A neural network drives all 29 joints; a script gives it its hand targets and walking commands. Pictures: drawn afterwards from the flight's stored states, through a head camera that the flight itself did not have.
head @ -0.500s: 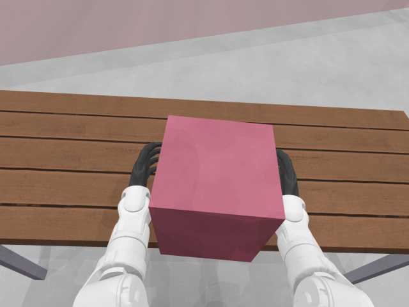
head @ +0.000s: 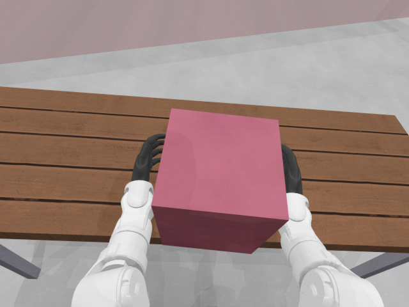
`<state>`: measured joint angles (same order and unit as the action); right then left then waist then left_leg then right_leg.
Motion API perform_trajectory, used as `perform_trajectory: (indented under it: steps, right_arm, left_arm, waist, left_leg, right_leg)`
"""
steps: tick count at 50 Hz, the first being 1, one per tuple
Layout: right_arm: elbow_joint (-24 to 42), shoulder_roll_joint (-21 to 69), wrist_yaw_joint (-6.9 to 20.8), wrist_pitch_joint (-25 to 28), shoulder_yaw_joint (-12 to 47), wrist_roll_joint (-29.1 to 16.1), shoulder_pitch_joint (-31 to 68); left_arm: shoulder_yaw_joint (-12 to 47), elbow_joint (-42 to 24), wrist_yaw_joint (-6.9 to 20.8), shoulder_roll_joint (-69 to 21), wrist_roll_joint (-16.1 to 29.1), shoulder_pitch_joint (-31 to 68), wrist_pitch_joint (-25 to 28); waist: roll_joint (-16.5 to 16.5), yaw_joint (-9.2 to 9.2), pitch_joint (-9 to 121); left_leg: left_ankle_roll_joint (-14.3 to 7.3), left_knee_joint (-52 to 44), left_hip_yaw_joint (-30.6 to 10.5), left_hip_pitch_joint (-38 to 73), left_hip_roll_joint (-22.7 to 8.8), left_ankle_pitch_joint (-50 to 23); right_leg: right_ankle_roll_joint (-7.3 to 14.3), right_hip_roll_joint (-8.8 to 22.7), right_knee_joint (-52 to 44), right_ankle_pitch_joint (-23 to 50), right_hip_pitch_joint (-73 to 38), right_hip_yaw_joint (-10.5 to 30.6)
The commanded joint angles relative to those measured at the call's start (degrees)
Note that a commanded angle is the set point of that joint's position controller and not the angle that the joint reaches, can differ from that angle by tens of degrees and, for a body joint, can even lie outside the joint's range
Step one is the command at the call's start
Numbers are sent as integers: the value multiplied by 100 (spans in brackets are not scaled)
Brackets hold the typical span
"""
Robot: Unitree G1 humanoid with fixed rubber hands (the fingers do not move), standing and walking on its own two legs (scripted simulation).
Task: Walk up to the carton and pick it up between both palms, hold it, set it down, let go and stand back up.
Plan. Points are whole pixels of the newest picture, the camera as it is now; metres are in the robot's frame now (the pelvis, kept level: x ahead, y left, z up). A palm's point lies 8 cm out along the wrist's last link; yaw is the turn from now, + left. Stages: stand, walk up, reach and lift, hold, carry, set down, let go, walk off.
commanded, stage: reach and lift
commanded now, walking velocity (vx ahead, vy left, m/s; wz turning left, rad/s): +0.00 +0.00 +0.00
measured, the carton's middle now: (215, 188) +0.37 +0.02 +0.00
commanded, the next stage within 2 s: none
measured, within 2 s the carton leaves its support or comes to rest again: neither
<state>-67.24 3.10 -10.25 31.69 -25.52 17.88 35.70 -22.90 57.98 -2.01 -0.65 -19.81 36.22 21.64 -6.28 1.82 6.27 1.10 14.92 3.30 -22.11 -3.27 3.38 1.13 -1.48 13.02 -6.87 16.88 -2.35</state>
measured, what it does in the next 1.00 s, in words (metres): stands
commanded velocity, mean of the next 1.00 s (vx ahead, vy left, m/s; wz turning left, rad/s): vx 0.00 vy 0.00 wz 0.00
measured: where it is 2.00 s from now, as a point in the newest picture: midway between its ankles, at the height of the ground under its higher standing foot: outside the picture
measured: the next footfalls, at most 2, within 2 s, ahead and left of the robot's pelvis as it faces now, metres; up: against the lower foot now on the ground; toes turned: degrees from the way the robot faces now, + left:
none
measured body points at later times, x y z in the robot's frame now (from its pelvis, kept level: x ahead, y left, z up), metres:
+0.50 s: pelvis +0.01 +0.01 +0.00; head +0.01 +0.04 +0.45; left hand +0.40 +0.17 +0.09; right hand +0.40 -0.13 +0.09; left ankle +0.03 +0.13 -0.75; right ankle -0.02 -0.11 -0.75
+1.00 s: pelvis -0.01 +0.01 +0.00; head -0.04 +0.05 +0.45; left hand +0.37 +0.18 +0.15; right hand +0.37 -0.12 +0.14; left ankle +0.03 +0.13 -0.75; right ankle -0.02 -0.11 -0.75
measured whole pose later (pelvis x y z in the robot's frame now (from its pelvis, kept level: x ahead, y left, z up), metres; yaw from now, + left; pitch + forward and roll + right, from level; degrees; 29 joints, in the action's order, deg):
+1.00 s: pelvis -0.01 +0.01 +0.00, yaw +2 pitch -5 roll -1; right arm -35.0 -1.3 -11.7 -8.4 -1.3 -7.3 32.3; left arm -14.2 13.0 0.9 -1.4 -16.2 31.0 -28.7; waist -5.4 -3.2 -0.3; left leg 0.4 18.3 1.7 -6.7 -1.6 6.8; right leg 0.1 0.1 15.8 -10.7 0.4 -4.0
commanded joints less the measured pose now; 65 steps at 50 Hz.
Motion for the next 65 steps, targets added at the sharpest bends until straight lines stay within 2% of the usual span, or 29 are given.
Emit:
perform_trajectory:
  steps: [1, 7, 12, 16, 21, 24, 27, 29, 33, 37, 42, 46, 53, 61, 62, 63, 65]
  right_arm:
    - [469, 3255, 774, 454, 1815, 693, 3285]
    - [890, 3333, 783, 190, 2485, 123, 3437]
    - [1400, 3487, 720, -278, 3310, -588, 3322]
    - [2183, 3609, 643, -774, 4018, -1195, 3234]
    - [3270, 3526, 501, -1602, 4607, -1861, 3309]
    - [3798, 3391, 401, -2181, 4710, -2179, 3418]
    - [4401, 3264, 333, -2610, 4826, -2468, 3557]
    - [4654, 3117, 278, -2861, 4807, -2606, 3532]
    - [4862, 2901, 280, -3108, 4694, -2730, 3452]
    - [4950, 2671, 335, -3239, 4500, -2715, 3516]
    - [5179, 2563, 419, -3283, 4360, -2673, 3794]
    - [5350, 2612, 468, -3368, 4348, -2661, 4125]
    - [5135, 2614, 526, -3651, 4139, -2663, 4567]
    - [4942, 2600, 484, -3946, 4129, -2879, 4684]
    - [5273, 2766, 450, -3927, 4331, -2963, 4638]
    - [5304, 2704, 404, -3998, 4417, -3065, 4641]
    - [5254, 2727, 351, -4129, 4465, -3130, 4544]
  left_arm:
    - [1729, -454, 531, -3316, -226, 3489, 145]
    - [2271, -707, 446, -3536, 148, 3510, 42]
    - [2843, -1162, 425, -3754, 531, 3507, -140]
    - [3364, -1866, 433, -3930, 840, 3496, -444]
    - [3704, -2712, 523, -4004, 993, 3265, -1341]
    - [3685, -3327, 615, -3945, 992, 3166, -2145]
    - [3712, -3986, 713, -3896, 983, 3009, -2936]
    - [3609, -4134, 828, -3761, 916, 2680, -3423]
    - [3426, -4552, 1043, -3546, 808, 2475, -3996]
    - [3313, -4713, 1142, -3379, 687, 2373, -4410]
    - [3591, -4986, 1100, -3388, 844, 2610, -4622]
    - [3743, -5031, 1016, -3462, 1007, 2856, -4729]
    - [3618, -4833, 942, -3472, 1028, 3182, -5012]
    - [3309, -4900, 988, -3337, 892, 3169, -5345]
    - [3490, -5075, 1012, -3395, 965, 3017, -5395]
    - [3507, -5111, 1019, -3350, 976, 2977, -5417]
    - [3434, -5142, 1065, -3298, 967, 3001, -5453]
  waist:
    - [749, 92, 2814]
    - [915, 91, 3348]
    - [934, -57, 3476]
    - [891, -218, 3453]
    - [729, -302, 2920]
    - [614, -331, 2478]
    - [575, -353, 2301]
    - [522, -386, 1938]
    - [597, -437, 1546]
    - [741, -481, 1144]
    - [866, -613, 1304]
    - [827, -616, 1551]
    - [801, -589, 1571]
    - [745, -595, 1495]
    - [907, -640, 1655]
    - [832, -673, 1698]
    - [781, -674, 1514]
  left_leg:
    - [84, 295, 434, 2022, 227, -1087]
    - [159, 582, 282, 2375, 226, -1814]
    - [181, 764, 79, 2660, 237, -2232]
    - [178, 857, -112, 2867, 268, -2457]
    - [109, 784, -256, 3006, 327, -2224]
    - [64, 670, -266, 3059, 364, -1925]
    - [62, 669, -259, 3172, 403, -1938]
    - [34, 625, -246, 3157, 439, -1759]
    - [40, 534, -196, 3240, 469, -1618]
    - [35, 421, -129, 3223, 472, -1227]
    - [93, 456, -160, 3458, 432, -1112]
    - [43, 432, -192, 3495, 409, -817]
    - [-38, 303, -187, 3349, 380, -295]
    - [-50, 363, -127, 3363, 432, -632]
    - [-21, 537, -187, 3312, 479, -1049]
    - [-2, 587, -213, 3349, 516, -1166]
    - [-15, 511, -211, 3207, 550, -998]
  right_leg:
    - [-140, 80, -33, 899, -588, -206]
    - [-116, -12, 54, 1369, -522, -157]
    - [-158, -46, 117, 1716, -615, -42]
    - [-219, -47, 177, 2004, -792, 51]
    - [-285, -21, 136, 1871, -1008, 123]
    - [-322, -16, 81, 1605, -1151, 123]
    - [-372, -32, 126, 1789, -1401, 84]
    - [-412, -25, 115, 1813, -1533, 56]
    - [-441, -31, 130, 1814, -1693, -44]
    - [-415, -38, 54, 1266, -1536, -142]
    - [-359, -100, 12, 852, -1218, -272]
    - [-362, -103, 15, 594, -1051, -296]
    - [-349, -97, -22, 74, -935, -276]
    - [-417, -112, 35, 505, -1268, -233]
    - [-409, -89, 100, 1026, -1582, -241]
    - [-455, -106, 129, 1267, -1662, -216]
    - [-511, -87, 138, 1259, -1675, -212]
